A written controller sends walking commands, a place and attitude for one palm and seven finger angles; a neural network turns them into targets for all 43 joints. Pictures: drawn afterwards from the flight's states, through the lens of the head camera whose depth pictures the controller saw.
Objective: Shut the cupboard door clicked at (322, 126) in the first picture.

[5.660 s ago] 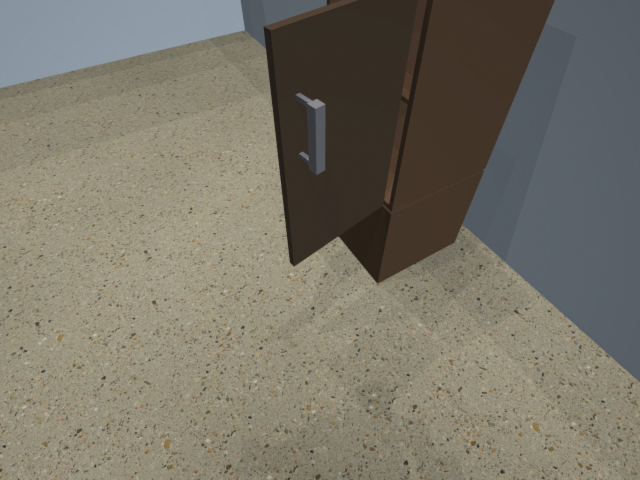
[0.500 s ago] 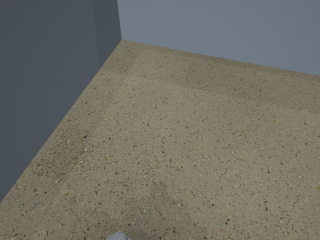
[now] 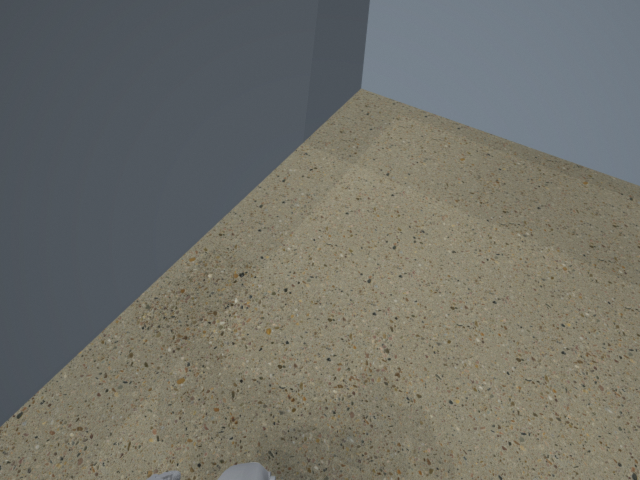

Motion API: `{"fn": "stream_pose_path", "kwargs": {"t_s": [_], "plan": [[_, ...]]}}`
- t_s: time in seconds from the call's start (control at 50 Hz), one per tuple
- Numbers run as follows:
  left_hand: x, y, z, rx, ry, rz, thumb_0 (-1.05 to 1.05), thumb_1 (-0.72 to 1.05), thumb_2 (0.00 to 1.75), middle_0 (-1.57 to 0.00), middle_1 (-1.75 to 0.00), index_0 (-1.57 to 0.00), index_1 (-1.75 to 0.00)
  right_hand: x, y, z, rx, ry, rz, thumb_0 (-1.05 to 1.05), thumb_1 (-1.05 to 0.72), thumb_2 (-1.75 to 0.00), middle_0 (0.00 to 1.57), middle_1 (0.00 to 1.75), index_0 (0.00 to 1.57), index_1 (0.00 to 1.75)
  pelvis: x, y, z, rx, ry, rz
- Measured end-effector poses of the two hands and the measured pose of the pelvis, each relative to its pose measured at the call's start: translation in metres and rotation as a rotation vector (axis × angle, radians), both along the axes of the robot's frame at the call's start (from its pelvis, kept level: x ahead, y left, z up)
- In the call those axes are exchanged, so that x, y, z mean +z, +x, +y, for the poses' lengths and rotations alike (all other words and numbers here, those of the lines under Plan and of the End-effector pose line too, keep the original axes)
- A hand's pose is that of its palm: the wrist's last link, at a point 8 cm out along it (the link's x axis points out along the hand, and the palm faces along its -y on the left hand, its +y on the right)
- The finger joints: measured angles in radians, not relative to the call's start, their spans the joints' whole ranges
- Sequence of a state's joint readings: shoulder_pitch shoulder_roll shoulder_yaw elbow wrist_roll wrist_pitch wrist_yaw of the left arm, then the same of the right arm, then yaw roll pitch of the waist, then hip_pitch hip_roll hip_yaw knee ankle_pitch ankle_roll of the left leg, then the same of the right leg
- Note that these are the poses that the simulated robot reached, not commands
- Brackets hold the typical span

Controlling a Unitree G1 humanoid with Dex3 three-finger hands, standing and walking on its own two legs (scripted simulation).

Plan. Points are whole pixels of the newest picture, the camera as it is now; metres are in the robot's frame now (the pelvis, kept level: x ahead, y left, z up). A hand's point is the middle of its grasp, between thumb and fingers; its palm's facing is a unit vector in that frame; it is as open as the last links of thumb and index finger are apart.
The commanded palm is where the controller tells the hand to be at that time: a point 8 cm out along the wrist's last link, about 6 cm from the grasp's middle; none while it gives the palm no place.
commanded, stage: walk to a spot facing it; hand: left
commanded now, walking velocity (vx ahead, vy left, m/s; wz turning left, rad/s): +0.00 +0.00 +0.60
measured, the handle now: out of the picture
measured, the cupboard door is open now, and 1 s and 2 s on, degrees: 100 100 100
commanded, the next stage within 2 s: none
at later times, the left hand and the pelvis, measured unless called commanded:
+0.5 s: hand out of the picture +0.09 +0.19 -0.16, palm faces +0.29 -0.91 -0.30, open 7.4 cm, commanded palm none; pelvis +0.05 -0.05 -0.01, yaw +18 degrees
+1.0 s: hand out of the picture +0.03 +0.17 -0.16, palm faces +0.59 -0.76 -0.27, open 7.4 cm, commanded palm none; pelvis +0.07 -0.07 -0.01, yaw +36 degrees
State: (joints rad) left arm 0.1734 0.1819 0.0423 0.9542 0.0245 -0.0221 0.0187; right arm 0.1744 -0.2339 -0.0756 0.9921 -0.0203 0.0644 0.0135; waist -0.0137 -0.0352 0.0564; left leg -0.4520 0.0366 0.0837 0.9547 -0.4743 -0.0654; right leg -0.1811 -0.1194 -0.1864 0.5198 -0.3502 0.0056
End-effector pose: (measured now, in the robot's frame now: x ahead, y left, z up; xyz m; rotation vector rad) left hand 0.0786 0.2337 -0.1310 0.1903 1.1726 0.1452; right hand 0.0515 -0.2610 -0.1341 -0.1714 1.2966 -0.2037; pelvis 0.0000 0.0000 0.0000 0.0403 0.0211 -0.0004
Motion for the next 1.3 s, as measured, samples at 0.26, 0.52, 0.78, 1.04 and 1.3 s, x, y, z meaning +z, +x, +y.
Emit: {"fn": "stream_pose_path", "kwargs": {"t_s": [0.26, 0.52, 0.78, 1.04, 1.3], "plan": [[-0.019, -0.034, 0.041, 0.196, 0.035, 0.114, 0.00, 0.91, 0.90, -0.20, -0.29, -0.20, -0.30, 0.010, 0.126, 0.021, 0.258, -0.048, -0.171, 0.00, -0.91, -0.90, 0.19, 0.30, 0.19, 0.30, -0.012, 0.028, 0.001, 0.147, -0.036, -0.004], [0.008, -0.015, -0.011, 0.300, 0.085, -0.028, 0.00, 0.90, 0.90, -0.20, -0.29, -0.20, -0.30, -0.019, 0.152, -0.010, 0.343, 0.037, -0.042, 0.00, -0.91, -0.90, 0.20, 0.30, 0.20, 0.30, -0.012, 0.052, -0.048, 0.325, -0.021, -0.013], [-0.026, -0.086, -0.039, 0.521, -0.041, 0.083, 0.00, 0.90, 0.90, -0.20, -0.30, -0.21, -0.30, 0.002, 0.225, 0.039, 0.578, 0.008, -0.143, 0.00, -0.91, -0.90, 0.19, 0.30, 0.19, 0.30, -0.017, 0.061, -0.043, 0.501, -0.024, -0.004], [0.004, -0.081, -0.038, 0.656, 0.080, -0.019, 0.00, 0.90, 0.90, -0.20, -0.29, -0.20, -0.30, -0.008, 0.241, 0.026, 0.696, 0.021, -0.058, 0.00, -0.91, -0.90, 0.20, 0.30, 0.20, 0.30, -0.012, 0.081, -0.077, 0.659, -0.036, -0.009], [-0.005, -0.121, -0.102, 0.829, -0.015, 0.028, 0.00, 0.90, 0.90, -0.20, -0.30, -0.21, -0.30, 0.007, 0.286, 0.066, 0.877, 0.024, -0.064, 0.00, -0.91, -0.90, 0.19, 0.30, 0.19, 0.30, -0.002, 0.087, -0.081, 0.841, -0.005, -0.014]]}}
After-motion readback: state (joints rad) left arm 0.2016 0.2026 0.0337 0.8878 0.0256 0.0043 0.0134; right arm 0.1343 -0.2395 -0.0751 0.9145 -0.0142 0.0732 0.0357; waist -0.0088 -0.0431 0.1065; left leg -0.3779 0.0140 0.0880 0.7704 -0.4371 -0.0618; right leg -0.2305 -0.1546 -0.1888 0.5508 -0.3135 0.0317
